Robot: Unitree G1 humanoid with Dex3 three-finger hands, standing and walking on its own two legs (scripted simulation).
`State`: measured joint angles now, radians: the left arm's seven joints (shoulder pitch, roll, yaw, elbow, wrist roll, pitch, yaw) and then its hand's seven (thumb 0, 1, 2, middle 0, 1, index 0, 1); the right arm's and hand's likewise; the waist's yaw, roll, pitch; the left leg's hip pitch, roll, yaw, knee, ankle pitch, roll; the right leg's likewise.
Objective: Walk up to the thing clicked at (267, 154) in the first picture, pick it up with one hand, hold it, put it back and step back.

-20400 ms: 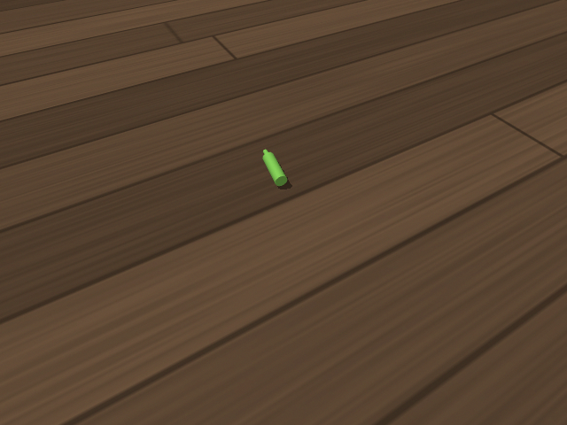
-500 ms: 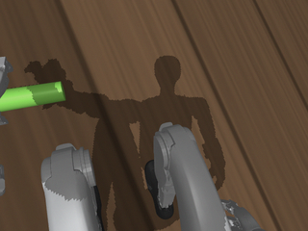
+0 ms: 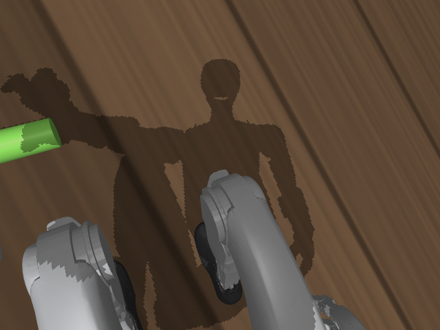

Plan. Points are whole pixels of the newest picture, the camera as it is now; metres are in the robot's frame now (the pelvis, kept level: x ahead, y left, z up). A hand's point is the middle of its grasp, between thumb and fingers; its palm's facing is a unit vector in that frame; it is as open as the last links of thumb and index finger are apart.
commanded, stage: approach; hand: left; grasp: from above
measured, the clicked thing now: out of the picture +0.49 +0.32 -0.29
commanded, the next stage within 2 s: close in in 0.04 s
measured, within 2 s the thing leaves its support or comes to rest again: neither
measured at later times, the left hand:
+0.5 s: hand out of the picture +0.48 +0.29 -0.20, palm faces -0.44 -0.08 -0.89, open 14.1 cm
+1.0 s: hand out of the picture +0.48 +0.29 -0.24, palm faces -0.44 -0.10 -0.89, open 14.3 cm
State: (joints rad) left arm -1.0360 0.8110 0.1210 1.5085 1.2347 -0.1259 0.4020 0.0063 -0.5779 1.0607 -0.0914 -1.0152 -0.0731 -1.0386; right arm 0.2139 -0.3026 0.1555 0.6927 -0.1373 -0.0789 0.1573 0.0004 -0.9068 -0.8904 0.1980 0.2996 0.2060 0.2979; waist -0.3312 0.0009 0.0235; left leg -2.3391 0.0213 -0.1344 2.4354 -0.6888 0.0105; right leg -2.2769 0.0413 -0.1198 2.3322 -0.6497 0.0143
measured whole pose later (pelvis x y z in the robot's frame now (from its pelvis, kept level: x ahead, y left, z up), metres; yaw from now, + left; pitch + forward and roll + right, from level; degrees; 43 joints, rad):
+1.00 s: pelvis +0.00 +0.00 -0.02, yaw -4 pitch +30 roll -12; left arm -1.05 0.96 0.14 1.68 1.31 -0.24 0.55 0.00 -0.56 1.07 -0.09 -0.95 -0.06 -0.98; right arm 0.18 -0.33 0.24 0.68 -0.23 -0.17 0.21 0.00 -0.90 -0.89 0.20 0.30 0.21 0.30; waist -0.38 -0.09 0.12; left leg -2.36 0.02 -0.21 2.53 -0.72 0.01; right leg -2.26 0.05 -0.18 2.37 -0.66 0.02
